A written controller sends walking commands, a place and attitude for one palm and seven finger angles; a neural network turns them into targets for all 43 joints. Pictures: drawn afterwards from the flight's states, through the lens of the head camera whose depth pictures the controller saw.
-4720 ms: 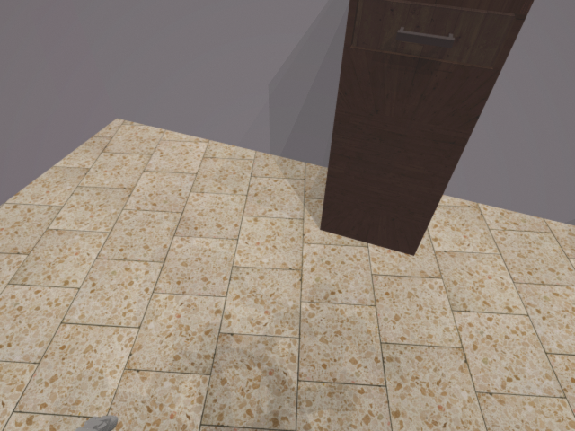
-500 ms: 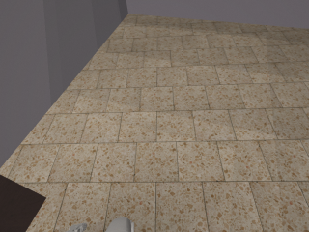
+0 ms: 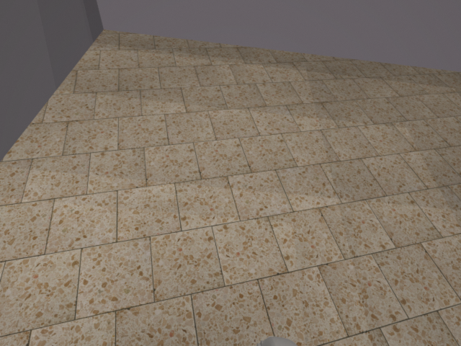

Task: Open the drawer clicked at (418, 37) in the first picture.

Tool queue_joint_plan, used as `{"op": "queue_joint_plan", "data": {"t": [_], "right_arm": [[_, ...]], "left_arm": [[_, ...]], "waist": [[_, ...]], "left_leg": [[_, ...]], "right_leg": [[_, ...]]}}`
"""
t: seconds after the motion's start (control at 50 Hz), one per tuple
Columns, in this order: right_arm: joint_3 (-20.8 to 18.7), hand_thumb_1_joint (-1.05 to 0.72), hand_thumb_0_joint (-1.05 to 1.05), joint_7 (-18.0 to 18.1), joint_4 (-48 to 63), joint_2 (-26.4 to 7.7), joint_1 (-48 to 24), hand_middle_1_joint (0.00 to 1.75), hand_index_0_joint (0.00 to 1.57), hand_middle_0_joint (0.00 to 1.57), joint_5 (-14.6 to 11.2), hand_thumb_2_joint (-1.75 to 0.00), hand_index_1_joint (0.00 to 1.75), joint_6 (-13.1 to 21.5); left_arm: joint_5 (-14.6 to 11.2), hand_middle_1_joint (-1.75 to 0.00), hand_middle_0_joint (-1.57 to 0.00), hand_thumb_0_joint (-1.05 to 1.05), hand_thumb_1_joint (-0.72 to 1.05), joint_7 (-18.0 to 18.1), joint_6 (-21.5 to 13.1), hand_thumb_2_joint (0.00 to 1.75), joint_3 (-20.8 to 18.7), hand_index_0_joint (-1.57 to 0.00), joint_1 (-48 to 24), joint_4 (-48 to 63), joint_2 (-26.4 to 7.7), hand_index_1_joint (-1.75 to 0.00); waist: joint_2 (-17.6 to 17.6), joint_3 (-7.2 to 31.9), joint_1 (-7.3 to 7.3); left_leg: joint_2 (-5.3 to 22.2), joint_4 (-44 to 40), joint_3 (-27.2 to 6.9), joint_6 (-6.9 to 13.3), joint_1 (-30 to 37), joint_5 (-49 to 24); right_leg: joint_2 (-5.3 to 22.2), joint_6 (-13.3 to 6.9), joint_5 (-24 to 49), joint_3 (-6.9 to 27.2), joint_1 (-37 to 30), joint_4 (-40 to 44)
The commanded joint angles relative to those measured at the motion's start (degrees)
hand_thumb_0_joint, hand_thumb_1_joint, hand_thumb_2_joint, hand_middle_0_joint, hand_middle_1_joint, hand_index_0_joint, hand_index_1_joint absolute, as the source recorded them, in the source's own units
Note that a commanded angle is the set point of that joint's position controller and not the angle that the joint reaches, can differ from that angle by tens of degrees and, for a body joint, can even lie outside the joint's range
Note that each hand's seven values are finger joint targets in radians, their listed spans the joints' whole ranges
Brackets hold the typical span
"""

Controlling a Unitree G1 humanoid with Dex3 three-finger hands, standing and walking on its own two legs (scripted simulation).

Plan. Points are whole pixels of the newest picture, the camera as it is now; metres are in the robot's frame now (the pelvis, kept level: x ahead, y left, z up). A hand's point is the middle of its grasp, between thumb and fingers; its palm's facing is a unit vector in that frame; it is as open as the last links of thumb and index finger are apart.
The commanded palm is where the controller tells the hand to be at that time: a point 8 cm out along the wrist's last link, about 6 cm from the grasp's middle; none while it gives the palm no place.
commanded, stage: walk to a spot facing it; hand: left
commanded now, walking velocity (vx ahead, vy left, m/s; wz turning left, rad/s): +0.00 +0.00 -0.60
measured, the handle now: out of the picture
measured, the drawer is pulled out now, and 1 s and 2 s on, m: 0.00 0.00 0.00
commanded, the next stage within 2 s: turn to face it in 0.30 s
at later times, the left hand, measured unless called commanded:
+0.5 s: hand (192, 285) +0.26 +0.10 -0.15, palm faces -0.28 -0.92 -0.27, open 7.3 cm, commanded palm none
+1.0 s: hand (146, 323) +0.18 +0.18 -0.17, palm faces -0.02 -0.96 -0.26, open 7.3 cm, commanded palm none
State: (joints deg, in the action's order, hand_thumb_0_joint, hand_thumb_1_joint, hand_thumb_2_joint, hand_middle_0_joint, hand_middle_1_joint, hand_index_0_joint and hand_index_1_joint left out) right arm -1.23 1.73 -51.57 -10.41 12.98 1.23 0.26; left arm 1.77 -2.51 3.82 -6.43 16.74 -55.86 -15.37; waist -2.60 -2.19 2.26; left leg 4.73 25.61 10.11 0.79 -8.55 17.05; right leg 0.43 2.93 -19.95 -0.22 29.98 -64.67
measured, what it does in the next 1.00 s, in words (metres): walks ahead: right foot, then left foot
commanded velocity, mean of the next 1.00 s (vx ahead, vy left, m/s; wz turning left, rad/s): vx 0.01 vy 0.00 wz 0.16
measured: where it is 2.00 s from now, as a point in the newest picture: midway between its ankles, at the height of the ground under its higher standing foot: outside the picture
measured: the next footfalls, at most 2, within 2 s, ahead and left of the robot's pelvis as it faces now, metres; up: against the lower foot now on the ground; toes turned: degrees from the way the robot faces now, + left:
right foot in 0.28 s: +0.11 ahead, -0.14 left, +0.00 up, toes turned -18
left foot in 0.72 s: +0.20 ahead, +0.06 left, +0.00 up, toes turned -3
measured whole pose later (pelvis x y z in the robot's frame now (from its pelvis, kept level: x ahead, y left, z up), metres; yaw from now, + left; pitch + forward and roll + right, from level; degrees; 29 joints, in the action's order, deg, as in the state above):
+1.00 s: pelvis +0.11 -0.03 +0.00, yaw -4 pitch +1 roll -2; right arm -2.8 0.5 -54.7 -10.1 13.5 1.2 -1.4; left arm 0.9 1.1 3.2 -5.1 10.9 -55.8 -13.5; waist 0.6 -4.5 -0.7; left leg 0.1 27.2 0.7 2.3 -19.0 9.4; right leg 3.5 4.2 -24.9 0.0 25.2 -57.2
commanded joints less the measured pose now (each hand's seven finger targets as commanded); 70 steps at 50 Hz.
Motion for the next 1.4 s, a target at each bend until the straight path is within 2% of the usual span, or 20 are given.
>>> {"op": "queue_joint_plan", "data": {"t": [0.0, 0.16, 0.22, 0.24, 0.26, 0.28, 0.3, 0.36, 0.44, 0.66, 0.68, 0.72, 0.88, 1.04, 1.12, 1.14, 1.16, 1.18, 1.26, 1.38], "right_arm": [[-2.68, -0.90, 0.00, 0.64, 1.11, -9.47, 4.94, 0.30, 0.20, 0.20, -0.07, -0.90, 0.30, 1.66], [-4.31, -0.90, 0.00, -0.12, -2.01, -10.74, 8.39, 0.30, 0.20, 0.20, 0.38, -0.90, 0.30, 0.63], [-4.97, -0.90, 0.00, -0.58, -1.41, -12.20, 6.98, 0.30, 0.20, 0.20, -0.21, -0.90, 0.30, 0.65], [-4.79, -0.90, 0.00, -1.03, -0.55, -11.58, 6.87, 0.30, 0.20, 0.20, -0.91, -0.90, 0.30, 0.65], [-3.43, -0.90, 0.00, -1.50, 2.13, -6.62, 6.29, 0.30, 0.20, 0.20, -1.31, -0.90, 0.30, 0.40], [-3.16, -0.90, 0.00, -0.45, 3.76, -6.67, 2.41, 0.30, 0.20, 0.20, -1.26, -0.90, 0.30, -0.09], [-3.16, -0.90, 0.00, 0.04, 3.56, -6.83, 1.50, 0.30, 0.20, 0.20, -1.44, -0.90, 0.30, -0.46], [-3.24, -0.90, 0.00, -0.45, 1.80, -7.30, 0.60, 0.30, 0.20, 0.20, -0.15, -0.90, 0.30, -1.51], [-2.30, -0.90, 0.00, -0.53, -2.07, -5.14, 6.52, 0.30, 0.20, 0.20, 0.19, -0.90, 0.30, -2.46], [-1.80, -0.90, 0.00, -1.53, -2.69, -4.56, 2.73, 0.30, 0.20, 0.20, -0.35, -0.90, 0.30, -1.10], [-2.15, -0.90, 0.00, -1.64, -3.10, -5.96, 5.14, 0.30, 0.20, 0.20, -0.29, -0.90, 0.30, -0.93], [-3.42, -0.90, 0.00, -1.49, -2.43, -11.96, 7.83, 0.30, 0.20, 0.20, 0.34, -0.90, 0.30, -0.78], [-4.07, -0.90, 0.00, -0.45, -0.18, -10.61, 3.51, 0.30, 0.20, 0.20, 0.15, -0.90, 0.30, -0.28], [-5.72, -0.90, 0.00, -1.31, 0.45, -13.31, 2.14, 0.30, 0.20, 0.20, 0.38, -0.90, 0.30, -1.62], [-6.39, -0.90, 0.00, -1.90, 2.85, -13.31, -3.18, 0.30, 0.20, 0.20, 0.08, -0.90, 0.30, -2.61], [-6.28, -0.90, 0.00, -2.16, 3.63, -10.57, -3.36, 0.30, 0.20, 0.20, -0.21, -0.90, 0.30, -2.98], [-5.46, -0.90, 0.00, -2.28, 5.27, -6.13, -3.11, 0.30, 0.20, 0.20, -0.42, -0.90, 0.30, -3.08], [-6.01, -0.90, 0.00, -2.34, 5.58, -9.36, -5.65, 0.30, 0.20, 0.20, 0.42, -0.90, 0.30, -2.98], [-6.05, -0.90, 0.00, -3.54, 1.75, -8.71, 0.34, 0.30, 0.20, 0.20, 0.56, -0.90, 0.30, -4.18], [-5.05, -0.90, 0.00, -3.73, 3.79, -7.58, -6.11, 0.30, 0.20, 0.20, 0.04, -0.90, 0.30, -3.93]], "left_arm": [[-0.42, -0.30, -0.20, 0.00, 0.90, 0.08, -1.40, 0.90, 0.47, -0.20, -4.39, 5.62, -0.20, -0.30], [-0.34, -0.30, -0.20, 0.00, 0.90, 0.33, -1.88, 0.90, 1.37, -0.20, -13.03, 8.04, 0.48, -0.30], [-0.20, -0.30, -0.20, 0.00, 0.90, 0.81, -3.27, 0.90, 0.88, -0.20, -6.12, 6.70, -1.72, -0.30], [0.05, -0.30, -0.20, 0.00, 0.90, 1.30, -4.27, 0.90, 0.06, -0.20, 0.66, 4.98, -5.46, -0.30], [-0.06, -0.30, -0.20, 0.00, 0.90, 2.40, -4.98, 0.90, -1.30, -0.20, 6.27, 3.45, -13.09, -0.30], [-1.55, -0.30, -0.20, 0.00, 0.90, 3.28, -4.29, 0.90, -2.07, -0.20, 8.02, 2.51, -15.28, -0.30], [-1.68, -0.30, -0.20, 0.00, 0.90, 3.84, -3.85, 0.90, -1.63, -0.20, 4.86, 3.14, -12.85, -0.30], [-1.53, -0.30, -0.20, 0.00, 0.90, 4.04, -3.43, 0.90, 0.03, -0.20, -6.52, 6.80, -7.36, -0.30], [-0.72, -0.30, -0.20, 0.00, 0.90, 4.05, -4.68, 0.90, 1.48, -0.20, -8.00, 6.36, -5.21, -0.30], [-0.82, -0.30, -0.20, 0.00, 0.90, 4.68, -4.15, 0.90, 1.93, -0.20, -5.25, 2.87, -4.10, -0.30], [-1.09, -0.30, -0.20, 0.00, 0.90, 4.68, -3.77, 0.90, 1.84, -0.20, -4.63, 3.21, -3.43, -0.30], [-1.67, -0.30, -0.20, 0.00, 0.90, 4.64, -3.11, 0.90, 2.42, -0.20, -2.94, 5.01, 1.05, -0.30], [-0.88, -0.30, -0.20, 0.00, 0.90, 3.45, -2.76, 0.90, 1.18, -0.20, -7.14, 4.99, 0.11, -0.30], [-1.45, -0.30, -0.20, 0.00, 0.90, 3.83, -2.46, 0.90, 1.44, -0.20, -7.96, 6.54, -0.01, -0.30], [-1.63, -0.30, -0.20, 0.00, 0.90, 4.07, -2.61, 0.90, 0.71, -0.20, 0.94, 4.79, -2.28, -0.30], [-0.96, -0.30, -0.20, 0.00, 0.90, 4.42, -2.91, 0.90, -0.07, -0.20, 3.20, 4.57, -5.35, -0.30], [0.27, -0.30, -0.20, 0.00, 0.90, 4.91, -3.37, 0.90, -1.12, -0.20, 2.14, 6.06, -12.01, -0.30], [-0.52, -0.30, -0.20, 0.00, 0.90, 5.16, -2.93, 0.90, -0.26, -0.20, -2.25, 7.78, -11.98, -0.30], [-0.50, -0.30, -0.20, 0.00, 0.90, 4.76, -3.86, 0.90, 1.49, -0.20, -12.34, 10.03, -5.18, -0.30], [-0.25, -0.30, -0.20, 0.00, 0.90, 4.59, -4.15, 0.90, 1.41, -0.20, -2.59, 7.40, -6.69, -0.30]], "waist": [[11.79, 0.49, -2.96], [14.85, 0.19, -5.63], [12.14, 5.45, -1.09], [5.42, 10.32, 2.55], [-12.95, 14.80, 4.33], [-12.44, 17.18, 4.99], [-8.19, 14.12, 3.39], [-3.62, 5.82, -0.93], [-2.92, 5.77, -4.45], [-2.66, 0.72, -2.56], [2.82, 1.37, -3.45], [22.11, 1.31, -3.57], [7.83, 7.72, -3.91], [13.12, 6.98, -4.76], [12.15, 6.57, -0.34], [4.68, 5.99, 0.72], [-14.68, 3.80, 1.34], [-12.08, 0.85, 0.82], [-7.46, -3.95, -5.80], [-6.60, -1.06, -0.91]], "left_leg": [[13.44, -6.69, -3.97, 4.04, 7.59, -34.20], [15.54, -0.71, 1.70, 4.39, 9.53, -41.21], [15.30, 12.32, 5.11, 1.19, 8.20, -49.11], [14.44, 24.57, 5.93, -1.75, -2.35, -39.81], [4.12, 40.47, 5.76, -5.86, -23.01, 11.64], [1.81, 49.89, -3.87, -5.54, -26.15, 22.11], [4.10, 50.65, -8.61, -4.91, -26.35, 17.97], [5.73, 46.28, -9.06, -5.93, -24.11, 7.55], [3.06, 40.95, -8.11, -5.93, -20.26, 3.74], [0.03, 8.21, -5.13, -3.80, -8.15, -5.07], [1.79, 3.76, -7.70, -2.52, -3.45, -14.89], [18.51, -5.70, -29.50, 8.58, -2.00, -39.16], [9.68, -6.89, -23.20, 8.33, 1.79, -23.00], [8.12, -6.20, -28.72, 8.58, -2.58, -17.53], [3.01, -4.52, -28.33, 4.10, -15.53, -3.84], [-1.72, 3.07, -24.39, 0.72, -23.47, 3.78], [-9.20, 20.78, -12.53, -3.98, -33.52, 12.33], [-5.76, 32.29, -14.17, -3.16, -30.16, 14.51], [-2.59, 46.53, -11.70, -4.17, -26.23, 2.96], [-1.82, 35.55, -7.62, -6.05, -25.94, 4.60]], "right_leg": [[2.31, 1.27, 0.98, -1.93, 6.72, 0.34], [1.37, -0.46, -0.92, -7.47, -0.69, 20.20], [-0.91, -2.76, 5.70, -8.46, -13.98, 33.09], [3.32, -4.76, 19.16, -3.14, -30.20, 39.10], [20.35, -11.81, 48.34, 20.29, -44.82, 38.23], [25.24, -17.48, 64.29, 23.50, -43.67, 37.08], [23.05, -17.97, 56.03, 18.46, -39.44, 37.89], [15.27, -13.26, 35.82, 12.70, -24.94, 42.95], [12.31, -11.68, 38.85, 5.83, -19.82, 43.63], [14.56, -8.96, 28.06, -0.34, -18.79, 37.95], [13.11, -6.46, 22.76, -2.39, -15.63, 32.97], [2.76, -0.08, -13.79, -7.58, -5.62, 14.37], [3.66, 1.04, -3.99, -0.04, -0.28, 3.15], [1.31, 1.25, -6.53, -0.92, -7.52, 19.39], [0.26, -0.08, 3.51, -3.03, -24.40, 37.80], [6.99, -2.41, -0.37, 2.92, -30.39, 46.13], [24.33, -8.25, -11.43, 22.67, -30.46, 55.15], [29.17, -10.46, -11.34, 23.12, -17.54, 56.29], [18.09, -6.86, 1.35, 4.40, -9.56, 51.45], [19.26, -8.56, 15.39, -1.45, -22.15, 46.86]]}}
